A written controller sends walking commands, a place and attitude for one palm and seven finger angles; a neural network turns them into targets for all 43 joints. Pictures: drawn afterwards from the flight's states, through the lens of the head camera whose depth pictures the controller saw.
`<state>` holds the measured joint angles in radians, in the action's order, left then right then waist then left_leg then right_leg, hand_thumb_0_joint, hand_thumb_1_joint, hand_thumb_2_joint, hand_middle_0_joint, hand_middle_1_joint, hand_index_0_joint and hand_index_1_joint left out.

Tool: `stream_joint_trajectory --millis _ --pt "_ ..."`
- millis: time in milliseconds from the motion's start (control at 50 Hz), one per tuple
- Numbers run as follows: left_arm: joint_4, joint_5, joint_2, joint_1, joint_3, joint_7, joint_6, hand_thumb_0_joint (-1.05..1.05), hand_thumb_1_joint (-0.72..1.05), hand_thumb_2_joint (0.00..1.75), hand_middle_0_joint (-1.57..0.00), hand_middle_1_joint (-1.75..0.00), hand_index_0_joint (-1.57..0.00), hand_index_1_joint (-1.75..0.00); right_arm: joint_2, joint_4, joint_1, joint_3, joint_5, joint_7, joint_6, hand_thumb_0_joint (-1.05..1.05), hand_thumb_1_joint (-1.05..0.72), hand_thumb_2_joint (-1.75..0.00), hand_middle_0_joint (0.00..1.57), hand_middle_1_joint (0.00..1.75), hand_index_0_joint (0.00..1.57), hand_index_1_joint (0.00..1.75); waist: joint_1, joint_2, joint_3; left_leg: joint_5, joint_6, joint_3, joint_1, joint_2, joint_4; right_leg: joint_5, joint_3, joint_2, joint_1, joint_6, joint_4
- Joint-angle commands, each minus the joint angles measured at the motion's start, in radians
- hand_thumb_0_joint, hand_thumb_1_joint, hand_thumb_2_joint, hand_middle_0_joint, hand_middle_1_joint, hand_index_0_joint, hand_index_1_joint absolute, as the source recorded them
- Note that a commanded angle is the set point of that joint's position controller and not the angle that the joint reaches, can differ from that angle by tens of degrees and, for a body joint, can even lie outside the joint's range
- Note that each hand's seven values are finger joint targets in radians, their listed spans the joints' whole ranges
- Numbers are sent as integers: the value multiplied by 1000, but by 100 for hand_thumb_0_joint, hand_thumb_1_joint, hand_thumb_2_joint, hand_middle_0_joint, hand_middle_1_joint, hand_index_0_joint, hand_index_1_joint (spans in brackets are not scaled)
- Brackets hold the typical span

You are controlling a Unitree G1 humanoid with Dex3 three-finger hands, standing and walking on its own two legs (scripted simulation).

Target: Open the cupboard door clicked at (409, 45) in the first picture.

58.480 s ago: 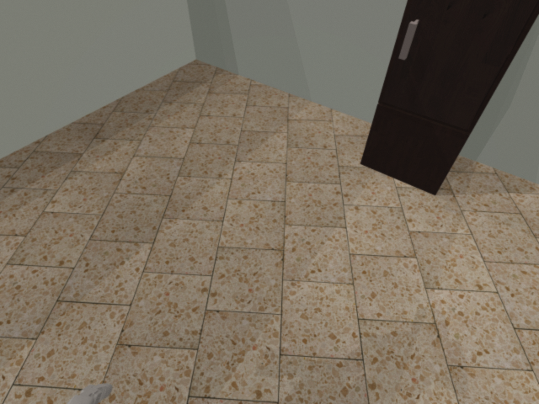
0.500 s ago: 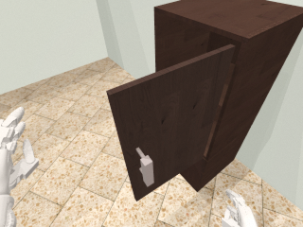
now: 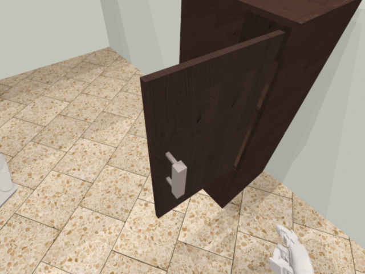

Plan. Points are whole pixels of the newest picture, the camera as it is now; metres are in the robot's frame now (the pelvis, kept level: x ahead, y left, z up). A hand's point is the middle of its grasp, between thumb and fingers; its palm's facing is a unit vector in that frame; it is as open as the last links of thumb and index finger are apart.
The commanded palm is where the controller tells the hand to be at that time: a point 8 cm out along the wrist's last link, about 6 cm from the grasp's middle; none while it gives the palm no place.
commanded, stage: step back with the hand held close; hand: left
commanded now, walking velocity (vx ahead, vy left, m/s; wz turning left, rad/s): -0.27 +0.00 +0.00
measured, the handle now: (173, 174) +0.37 +0.05 -0.03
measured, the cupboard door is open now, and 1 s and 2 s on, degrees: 86 86 86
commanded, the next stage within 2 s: stop stepping back and stand still in 0.86 s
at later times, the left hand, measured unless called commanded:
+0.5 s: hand out of the picture +0.13 +0.28 +0.18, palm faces +0.51 -0.70 -0.51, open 7.4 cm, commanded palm +0.07 +0.29 +0.19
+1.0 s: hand out of the picture +0.01 +0.28 +0.17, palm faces +0.33 -0.84 -0.44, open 7.4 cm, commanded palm -0.05 +0.31 +0.19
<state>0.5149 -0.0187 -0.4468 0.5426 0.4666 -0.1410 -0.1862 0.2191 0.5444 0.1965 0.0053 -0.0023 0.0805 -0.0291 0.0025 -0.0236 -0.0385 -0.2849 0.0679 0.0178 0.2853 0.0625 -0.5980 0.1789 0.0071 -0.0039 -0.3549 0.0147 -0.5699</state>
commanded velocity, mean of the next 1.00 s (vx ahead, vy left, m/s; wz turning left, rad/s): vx -0.33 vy -0.01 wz -0.04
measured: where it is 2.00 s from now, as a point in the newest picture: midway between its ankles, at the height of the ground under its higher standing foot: outside the picture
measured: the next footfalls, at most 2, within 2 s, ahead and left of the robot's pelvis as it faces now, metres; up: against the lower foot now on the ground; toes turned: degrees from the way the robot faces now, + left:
right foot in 0.46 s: -0.05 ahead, -0.13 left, +0.00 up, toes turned +6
left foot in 0.74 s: -0.07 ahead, +0.07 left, +0.00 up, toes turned +0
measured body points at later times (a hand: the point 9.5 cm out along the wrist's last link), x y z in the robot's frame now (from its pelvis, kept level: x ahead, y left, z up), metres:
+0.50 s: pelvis -0.07 -0.01 -0.01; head -0.04 +0.01 +0.44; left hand +0.09 +0.31 +0.20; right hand +0.11 -0.24 -0.09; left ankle +0.02 +0.08 -0.73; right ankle -0.09 -0.14 -0.73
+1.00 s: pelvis -0.20 +0.02 +0.02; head -0.16 +0.07 +0.47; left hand -0.01 +0.32 +0.20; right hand -0.01 -0.20 -0.04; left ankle -0.11 +0.07 -0.73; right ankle -0.27 -0.15 -0.64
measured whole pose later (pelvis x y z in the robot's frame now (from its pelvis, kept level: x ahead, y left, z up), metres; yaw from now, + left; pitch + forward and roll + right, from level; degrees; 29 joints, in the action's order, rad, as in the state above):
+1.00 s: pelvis -0.20 +0.02 +0.02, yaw -2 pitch +2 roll -6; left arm 0.62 -0.06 -0.46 0.58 0.43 -0.12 -0.16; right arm 0.14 0.62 0.13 -0.01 0.00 0.04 -0.12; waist 0.03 -0.02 -0.03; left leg -0.03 0.08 0.02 0.35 -0.04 -0.34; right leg 0.47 0.02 0.07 -0.40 0.04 -1.02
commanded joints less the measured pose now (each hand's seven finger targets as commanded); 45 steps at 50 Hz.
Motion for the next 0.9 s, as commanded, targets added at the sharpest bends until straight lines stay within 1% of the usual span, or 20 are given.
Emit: stream_joint_trajectory --millis 0,60,120,180,220,300,380,440,520,560,600,640,680,700,720,740,760,780,840,880 --pt "137 26 -116 -71 93 -20 -55 0 90 90 -20 -30 -20 -30 164 -147 -92 56 1 7 -63 0 -90 -90 20 30 20 30 0 130 32 -298 54 -205 556 -233 314 -103 50 17 446 -4 -154" --pt "152 32 -109 -124 68 -17 -64 0 90 90 -20 -30 -20 -30 160 -151 -75 52 -4 3 -72 0 -90 -90 20 30 20 30 -15 33 34 -377 43 -173 539 -171 226 -81 124 -20 380 -20 -80" --pt "203 30 -143 -164 84 -24 -76 0 90 90 -20 -30 -20 -30 148 -148 -73 49 0 4 -80 0 -90 -90 20 30 20 30 -16 -41 58 -373 18 -131 412 -105 85 129 231 -93 221 -51 92" --pt "261 15 -169 -146 99 -34 -89 0 90 90 -20 -30 -20 -30 134 -137 -67 39 3 -2 -84 0 -90 -90 20 30 20 30 -23 -20 93 -281 -11 -110 234 -74 28 274 240 -134 50 -75 186" --pt "282 7 -184 -101 128 -43 -102 0 90 90 -20 -30 -20 -30 133 -136 -74 36 3 2 -87 0 -90 -90 20 30 20 30 -20 66 119 -281 -6 -146 247 -101 120 226 161 -84 88 -54 111" --pt "249 22 -171 -24 187 -45 -117 0 90 90 -20 -30 -20 -30 143 -146 -84 52 0 4 -100 0 -90 -90 20 30 20 30 8 271 160 -407 64 -287 593 -268 365 -21 19 60 446 3 -287" --pt "167 19 -138 -10 176 -28 -127 0 90 90 -20 -30 -20 -30 144 -123 -77 66 11 -2 -123 0 -90 -90 20 30 20 30 0 175 79 -324 100 -300 577 -342 340 157 56 90 388 1 -288" --pt "138 -6 -91 -44 86 -17 -115 0 90 90 -20 -30 -20 -30 141 -72 -70 63 12 -15 -140 0 -90 -90 20 30 20 30 -12 59 63 96 36 -230 241 -275 181 19 92 42 144 -22 -13" --pt "189 -9 -118 -124 32 -20 -104 0 90 90 -20 -30 -20 -30 121 -48 -79 67 -9 -16 -133 0 -90 -90 20 30 20 30 -27 -10 295 345 -55 -34 -56 -130 6 -476 198 -100 123 -33 94" --pt "252 -15 -199 -87 93 -24 -100 0 90 90 -20 -30 -20 -30 111 -80 -105 64 -16 -13 -124 0 -90 -90 20 30 20 30 -17 -74 316 138 -65 8 -53 -64 -75 -453 244 -163 98 -36 176" --pt "276 -19 -270 -3 167 -32 -103 0 90 90 -20 -30 -20 -30 100 -87 -135 59 -19 -7 -109 0 -90 -90 20 30 20 30 6 -83 266 -87 -77 -24 33 -21 -238 -340 311 -252 39 -120 244" --pt "275 -17 -258 31 179 -32 -87 0 90 90 -20 -30 -20 -30 71 -98 -160 43 -8 -2 -90 0 -90 -90 20 30 20 30 11 -111 195 -152 -86 -65 137 -49 -294 -393 320 -286 53 -180 235" --pt "271 -15 -245 28 184 -30 -82 0 90 90 -20 -30 -20 -30 69 -87 -147 26 -3 7 -73 0 -90 -90 20 30 20 30 -12 -33 150 -72 -90 -55 113 -69 -6 -538 202 -194 102 -130 147" --pt "282 -24 -241 11 182 -25 -80 0 90 90 -20 -30 -20 -30 88 -79 -157 28 -1 16 -64 0 -90 -90 20 30 20 30 -23 77 130 152 -101 -44 61 -59 216 -505 115 -100 118 -75 58" --pt "299 -23 -225 7 173 -23 -87 0 90 90 -20 -30 -20 -30 110 -88 -159 40 -2 22 -64 0 -90 -90 20 30 20 30 -12 267 156 561 -63 -182 39 -193 328 -299 37 35 137 -3 -89" --pt "310 -19 -237 1 174 -22 -93 0 90 90 -20 -30 -20 -30 104 -88 -127 60 8 16 -74 0 -90 -90 20 30 20 30 -3 360 226 967 -13 -284 -62 -343 271 156 25 70 55 3 -226" --pt "252 -23 -216 46 172 -18 -97 0 90 90 -20 -30 -20 -30 87 -71 -78 73 9 -1 -95 0 -90 -90 20 30 20 30 3 299 270 1060 30 -235 -155 -383 220 320 70 67 -3 -15 -340" --pt "240 -34 -189 66 144 -8 -100 0 90 90 -20 -30 -20 -30 105 -70 -80 70 20 -8 -111 0 -90 -90 20 30 20 30 2 297 286 1069 17 -267 -140 -406 227 390 70 74 -26 -8 -428" --pt "278 -41 -127 58 73 3 -77 0 90 90 -20 -30 -20 -30 116 -48 -60 75 3 -29 -130 0 -90 -90 20 30 20 30 -2 163 283 1033 5 -184 -271 -373 211 322 53 71 -107 9 -444" --pt "288 -40 -118 46 49 6 -45 0 90 90 -20 -30 -20 -30 120 -48 -75 75 -3 -35 -135 0 -90 -90 20 30 20 30 -7 121 271 856 24 -160 -258 -348 253 285 20 81 -111 25 -476"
